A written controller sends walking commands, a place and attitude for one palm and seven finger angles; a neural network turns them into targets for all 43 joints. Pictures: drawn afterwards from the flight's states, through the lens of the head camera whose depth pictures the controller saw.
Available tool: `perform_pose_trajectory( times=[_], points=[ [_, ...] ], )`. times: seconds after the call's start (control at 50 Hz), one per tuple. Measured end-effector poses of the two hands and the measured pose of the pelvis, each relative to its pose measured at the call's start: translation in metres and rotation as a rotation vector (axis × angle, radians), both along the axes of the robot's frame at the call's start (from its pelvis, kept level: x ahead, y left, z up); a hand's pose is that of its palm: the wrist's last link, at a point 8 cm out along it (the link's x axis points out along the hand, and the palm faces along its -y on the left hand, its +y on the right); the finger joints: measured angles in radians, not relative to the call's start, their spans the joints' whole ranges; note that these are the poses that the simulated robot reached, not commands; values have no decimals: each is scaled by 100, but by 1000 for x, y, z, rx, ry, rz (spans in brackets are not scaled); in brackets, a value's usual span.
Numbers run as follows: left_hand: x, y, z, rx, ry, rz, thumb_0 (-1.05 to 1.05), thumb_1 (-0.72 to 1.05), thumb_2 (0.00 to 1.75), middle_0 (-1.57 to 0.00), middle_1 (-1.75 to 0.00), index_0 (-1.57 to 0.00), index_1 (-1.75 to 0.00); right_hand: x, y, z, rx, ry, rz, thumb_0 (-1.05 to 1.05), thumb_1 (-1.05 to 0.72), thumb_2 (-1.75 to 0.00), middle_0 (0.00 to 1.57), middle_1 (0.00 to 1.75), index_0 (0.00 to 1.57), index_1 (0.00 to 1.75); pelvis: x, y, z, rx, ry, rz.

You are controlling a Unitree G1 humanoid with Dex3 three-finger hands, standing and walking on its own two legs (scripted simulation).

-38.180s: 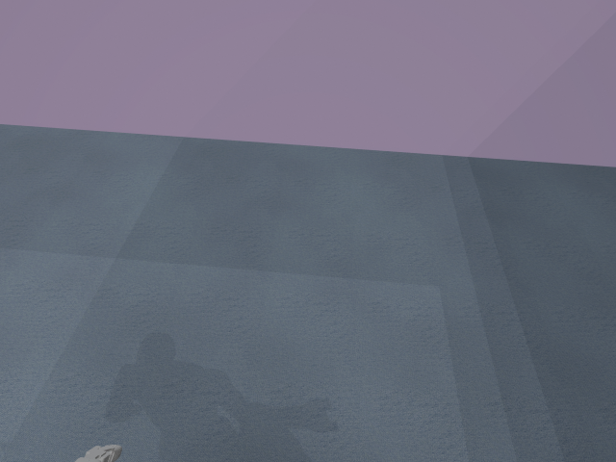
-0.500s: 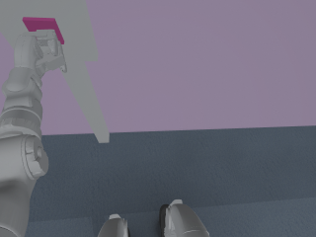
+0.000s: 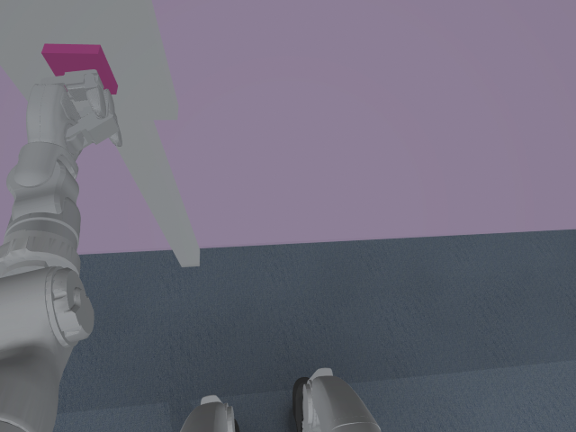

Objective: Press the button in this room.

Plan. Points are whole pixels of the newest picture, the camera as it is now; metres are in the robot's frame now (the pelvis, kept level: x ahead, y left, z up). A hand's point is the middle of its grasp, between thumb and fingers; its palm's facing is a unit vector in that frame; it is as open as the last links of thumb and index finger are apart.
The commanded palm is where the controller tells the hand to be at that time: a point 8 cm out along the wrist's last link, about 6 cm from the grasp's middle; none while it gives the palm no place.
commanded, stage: pull the fist back off the button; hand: left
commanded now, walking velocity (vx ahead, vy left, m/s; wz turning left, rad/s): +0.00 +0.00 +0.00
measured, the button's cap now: (83, 66) +0.57 +0.21 +0.12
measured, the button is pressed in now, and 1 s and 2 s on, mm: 7 0 0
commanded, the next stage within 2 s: draw the hand back to the body in 0.64 s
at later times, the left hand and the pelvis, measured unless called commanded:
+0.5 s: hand (102, 160) +0.45 +0.19 +0.09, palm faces -0.02 -1.00 -0.02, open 3.1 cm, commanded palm +0.42 +0.23 +0.10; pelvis +0.05 +0.00 +0.02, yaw +0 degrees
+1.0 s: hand (90, 183) +0.40 +0.18 +0.11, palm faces -0.01 -1.00 -0.04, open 3.1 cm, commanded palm +0.36 +0.24 +0.13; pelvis +0.04 -0.01 +0.03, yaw +0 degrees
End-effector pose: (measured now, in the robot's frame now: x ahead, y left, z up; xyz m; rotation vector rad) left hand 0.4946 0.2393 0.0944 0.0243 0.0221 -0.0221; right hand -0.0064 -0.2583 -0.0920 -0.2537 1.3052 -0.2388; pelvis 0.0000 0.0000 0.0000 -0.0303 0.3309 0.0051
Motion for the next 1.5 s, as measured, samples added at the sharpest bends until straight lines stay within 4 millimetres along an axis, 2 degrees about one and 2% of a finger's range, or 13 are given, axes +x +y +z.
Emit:
perform_pose_trajectory(
  times=[0.14,0.32,0.52,0.64,0.74,0.84,0.96,1.06,1.14,1.26,1.34,1.5],
  points=[
    [-10,2,-2,-9,-2,7,-4,76,89,-130,-150,-133,-150,26,1,2,11,-37,-4,1,-91,-90,20,30,21,30,13,1,6,4,-20,-10],
    [-27,4,-7,-7,-4,16,0,86,89,-130,-150,-131,-150,75,2,7,26,-116,11,1,-91,-90,20,30,21,30,33,1,14,7,-45,-16],
    [-65,3,-7,-8,-4,7,2,89,89,-130,-150,-130,-150,137,8,15,58,-238,62,1,-91,-90,20,30,20,30,50,1,23,7,-86,-4],
    [-85,3,-6,-1,-9,14,2,90,89,-130,-150,-130,-150,163,12,19,66,-308,106,1,-91,-90,20,30,20,30,50,-1,24,10,-111,11],
    [-83,0,-3,4,-9,9,2,90,90,-130,-150,-130,-150,170,13,18,64,-325,134,1,-91,-90,20,30,20,30,45,-3,23,13,-121,24],
    [-80,-8,6,8,-30,-10,2,90,90,-130,-150,-130,-150,162,12,17,73,-330,119,1,-91,-90,20,30,20,30,42,-5,23,17,-128,14],
    [-102,-5,18,12,-31,1,2,90,89,-130,-150,-130,-150,149,9,22,92,-347,76,1,-91,-90,20,30,20,30,43,-7,29,23,-162,-4],
    [-127,7,26,20,-25,35,2,90,89,-130,-150,-130,-150,150,6,28,82,-375,77,1,-91,-90,20,30,20,30,43,-10,34,23,-200,-1],
    [-147,12,39,24,-48,36,2,90,90,-130,-150,-130,-150,162,5,35,73,-429,98,1,-91,-90,20,30,20,30,42,-11,37,22,-227,7],
    [-174,14,53,21,-52,24,2,90,90,-130,-150,-130,-150,194,10,52,76,-557,146,1,-91,-90,20,30,20,30,43,-11,42,24,-265,16],
    [-195,14,68,165,-55,141,2,90,89,-130,-150,-130,-150,215,16,66,71,-628,176,1,-91,-90,20,30,20,30,45,-11,48,25,-303,13],
    [-236,20,82,260,-62,310,2,89,89,-130,-150,-130,-150,241,33,81,82,-658,239,1,-91,-90,20,30,20,30,49,-9,58,24,-361,21]
  ],
)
